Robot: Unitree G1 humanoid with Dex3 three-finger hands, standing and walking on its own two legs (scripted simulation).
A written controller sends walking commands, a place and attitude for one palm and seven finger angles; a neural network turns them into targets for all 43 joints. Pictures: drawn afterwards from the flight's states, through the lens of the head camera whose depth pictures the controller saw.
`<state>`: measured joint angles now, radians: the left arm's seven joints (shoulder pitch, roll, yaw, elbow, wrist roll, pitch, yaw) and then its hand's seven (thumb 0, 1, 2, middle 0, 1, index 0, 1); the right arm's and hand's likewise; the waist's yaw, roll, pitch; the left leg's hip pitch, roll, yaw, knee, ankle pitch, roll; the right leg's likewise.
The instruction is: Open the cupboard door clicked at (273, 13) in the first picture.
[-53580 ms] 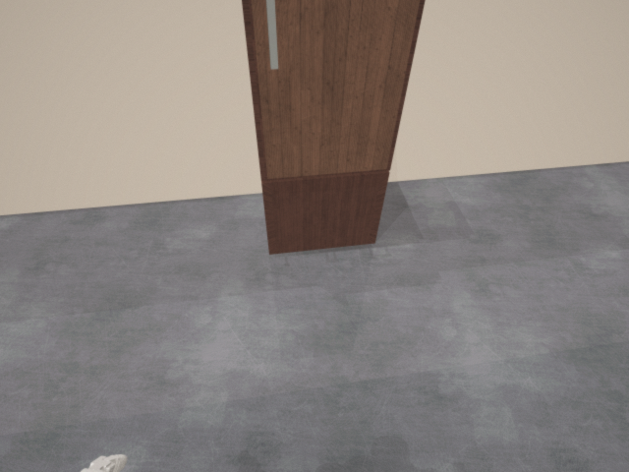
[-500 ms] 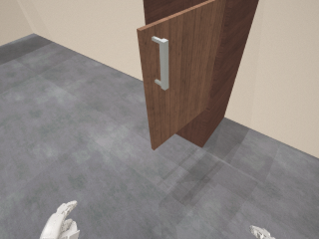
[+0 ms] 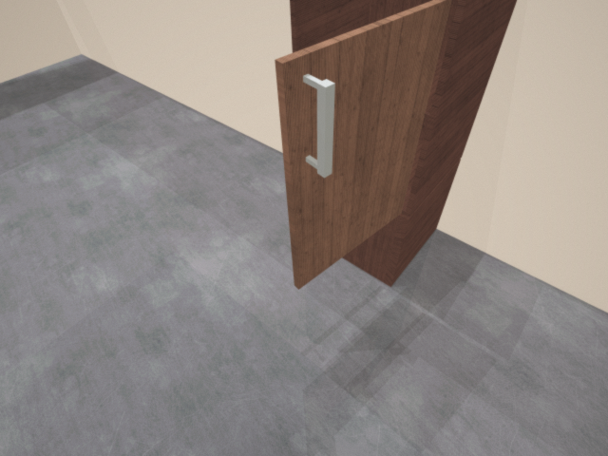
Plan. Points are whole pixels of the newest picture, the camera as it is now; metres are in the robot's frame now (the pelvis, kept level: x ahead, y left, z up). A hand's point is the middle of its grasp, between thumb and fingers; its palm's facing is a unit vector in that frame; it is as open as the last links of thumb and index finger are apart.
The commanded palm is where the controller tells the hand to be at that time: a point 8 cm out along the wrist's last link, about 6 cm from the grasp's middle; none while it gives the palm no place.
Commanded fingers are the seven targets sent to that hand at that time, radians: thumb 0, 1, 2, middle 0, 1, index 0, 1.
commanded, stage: let the arm hang, fingers relaxed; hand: left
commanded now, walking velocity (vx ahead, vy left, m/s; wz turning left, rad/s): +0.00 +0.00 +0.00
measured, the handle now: (317, 128) +0.59 +0.01 +0.13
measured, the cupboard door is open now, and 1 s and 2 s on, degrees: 80 80 80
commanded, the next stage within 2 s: look to check the result in 0.40 s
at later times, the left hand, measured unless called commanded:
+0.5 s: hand out of the picture +0.02 +0.16 -0.17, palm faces +0.04 -0.98 -0.20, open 7.3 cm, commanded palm none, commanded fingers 0.00 0.90 0.90 -0.20 -0.30 -0.20 -0.30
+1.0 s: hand out of the picture +0.04 +0.14 -0.17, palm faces +0.04 -0.98 -0.18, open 7.4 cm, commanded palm none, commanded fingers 0.00 0.90 0.90 -0.20 -0.30 -0.20 -0.30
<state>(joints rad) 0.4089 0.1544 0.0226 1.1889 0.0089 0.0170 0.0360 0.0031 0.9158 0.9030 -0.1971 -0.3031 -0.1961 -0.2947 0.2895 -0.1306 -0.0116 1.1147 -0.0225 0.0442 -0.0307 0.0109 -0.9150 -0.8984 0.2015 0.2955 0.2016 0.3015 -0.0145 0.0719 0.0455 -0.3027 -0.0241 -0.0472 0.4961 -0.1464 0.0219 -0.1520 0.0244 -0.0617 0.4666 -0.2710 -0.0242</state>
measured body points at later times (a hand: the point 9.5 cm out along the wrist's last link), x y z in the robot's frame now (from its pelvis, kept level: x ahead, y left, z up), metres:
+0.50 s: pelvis +0.03 -0.01 +0.00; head +0.05 -0.02 +0.45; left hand +0.02 +0.21 -0.15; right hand +0.02 -0.22 -0.16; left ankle +0.08 +0.10 -0.74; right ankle -0.01 -0.11 -0.74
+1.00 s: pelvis +0.05 -0.02 +0.01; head +0.07 -0.03 +0.45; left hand +0.04 +0.19 -0.15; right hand +0.05 -0.24 -0.16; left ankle +0.08 +0.10 -0.74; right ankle -0.01 -0.11 -0.74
